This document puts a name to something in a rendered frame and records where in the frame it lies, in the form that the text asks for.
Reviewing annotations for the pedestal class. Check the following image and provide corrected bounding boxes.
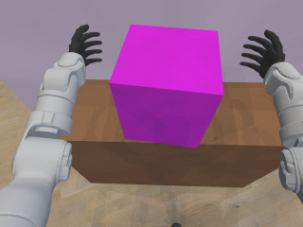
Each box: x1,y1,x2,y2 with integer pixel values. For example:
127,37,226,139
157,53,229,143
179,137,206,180
60,79,286,188

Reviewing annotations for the robot right forearm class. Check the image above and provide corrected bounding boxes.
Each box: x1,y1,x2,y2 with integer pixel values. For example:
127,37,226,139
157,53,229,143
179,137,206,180
263,61,303,148

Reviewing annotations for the left robot upper arm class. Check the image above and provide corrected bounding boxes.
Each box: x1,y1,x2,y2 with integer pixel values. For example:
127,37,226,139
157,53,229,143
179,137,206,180
0,136,73,227

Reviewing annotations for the right robot hand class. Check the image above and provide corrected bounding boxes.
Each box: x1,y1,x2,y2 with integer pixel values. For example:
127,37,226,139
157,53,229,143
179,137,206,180
240,29,286,79

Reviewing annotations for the robot left forearm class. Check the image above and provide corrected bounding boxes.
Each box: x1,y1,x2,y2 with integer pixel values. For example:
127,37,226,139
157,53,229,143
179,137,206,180
11,52,86,179

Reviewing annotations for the left robot hand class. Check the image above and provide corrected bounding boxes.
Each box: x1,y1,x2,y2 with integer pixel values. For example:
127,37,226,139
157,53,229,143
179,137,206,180
68,24,102,66

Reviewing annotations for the carton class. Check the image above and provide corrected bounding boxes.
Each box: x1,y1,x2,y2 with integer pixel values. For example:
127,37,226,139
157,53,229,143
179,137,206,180
109,24,224,148

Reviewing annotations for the right robot upper arm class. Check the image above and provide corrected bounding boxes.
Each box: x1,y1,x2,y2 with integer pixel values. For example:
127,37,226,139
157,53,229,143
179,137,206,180
278,147,303,204

